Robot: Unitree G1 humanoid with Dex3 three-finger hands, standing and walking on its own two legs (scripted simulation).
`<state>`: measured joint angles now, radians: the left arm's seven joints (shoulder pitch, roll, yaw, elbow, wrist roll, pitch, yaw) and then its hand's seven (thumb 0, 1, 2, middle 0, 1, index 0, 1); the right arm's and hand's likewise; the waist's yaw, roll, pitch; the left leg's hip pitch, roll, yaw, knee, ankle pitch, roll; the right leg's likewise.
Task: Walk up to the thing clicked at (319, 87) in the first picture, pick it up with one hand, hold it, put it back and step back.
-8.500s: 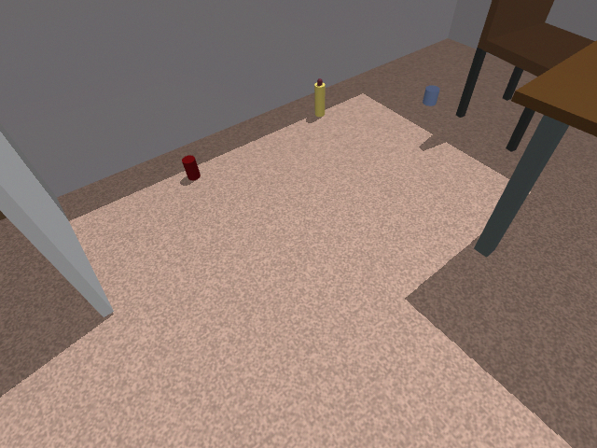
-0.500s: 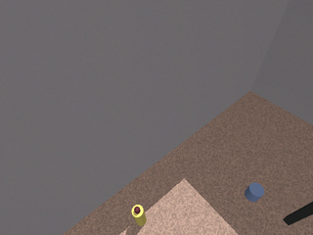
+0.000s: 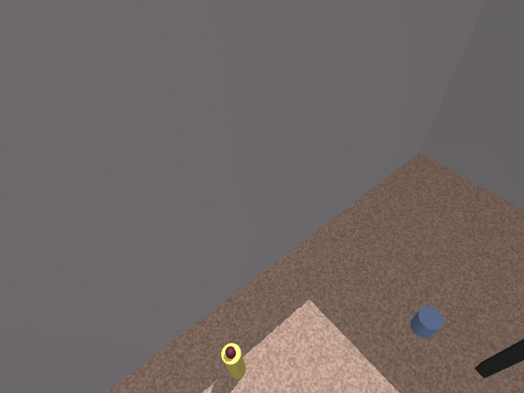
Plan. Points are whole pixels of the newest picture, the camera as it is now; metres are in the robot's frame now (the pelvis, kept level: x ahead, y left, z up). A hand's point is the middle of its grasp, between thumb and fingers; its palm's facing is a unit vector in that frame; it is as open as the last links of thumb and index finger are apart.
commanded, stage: stand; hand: left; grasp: from the side
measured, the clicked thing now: (233, 360) +0.34 +0.16 -0.67
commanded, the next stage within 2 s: go down in 0.20 s
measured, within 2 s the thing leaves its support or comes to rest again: neither
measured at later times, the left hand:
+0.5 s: hand out of the picture +0.14 +0.25 -0.17, palm faces +0.05 -0.94 -0.32, open 10.0 cm
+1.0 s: hand out of the picture +0.14 +0.27 -0.21, palm faces +0.06 -0.95 -0.31, open 17.2 cm
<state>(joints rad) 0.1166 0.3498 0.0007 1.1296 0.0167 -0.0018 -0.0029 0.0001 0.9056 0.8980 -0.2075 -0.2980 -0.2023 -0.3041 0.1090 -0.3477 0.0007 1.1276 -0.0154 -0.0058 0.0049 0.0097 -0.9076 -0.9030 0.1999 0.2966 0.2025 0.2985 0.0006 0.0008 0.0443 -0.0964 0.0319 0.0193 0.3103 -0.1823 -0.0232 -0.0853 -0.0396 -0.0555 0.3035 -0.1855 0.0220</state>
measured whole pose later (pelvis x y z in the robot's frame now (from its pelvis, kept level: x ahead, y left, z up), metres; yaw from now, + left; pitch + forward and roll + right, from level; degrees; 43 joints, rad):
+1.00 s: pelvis -0.02 +0.01 -0.08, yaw -1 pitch +15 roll -2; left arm 0.22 0.34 0.25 0.54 0.03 0.17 -0.09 -0.01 -0.49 0.04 -0.09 -0.06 -0.08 -0.07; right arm 0.22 -0.24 -0.03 0.58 0.01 -0.12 -0.05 0.02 -0.89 -0.90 0.20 0.30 0.20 0.30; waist -0.04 0.00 -0.10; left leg -0.83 0.06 -0.01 1.07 -0.50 -0.02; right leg -0.79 -0.03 -0.05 1.02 -0.48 0.02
